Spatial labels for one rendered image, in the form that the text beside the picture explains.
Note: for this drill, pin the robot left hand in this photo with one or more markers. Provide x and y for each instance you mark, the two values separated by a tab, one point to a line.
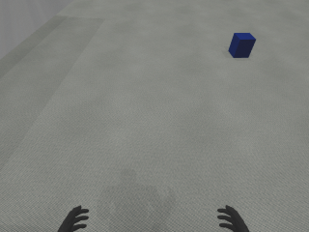
71	219

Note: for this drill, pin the robot right hand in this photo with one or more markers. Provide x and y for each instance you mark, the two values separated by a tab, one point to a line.
237	225

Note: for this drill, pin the carton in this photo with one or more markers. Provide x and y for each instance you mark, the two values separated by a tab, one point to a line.
241	45

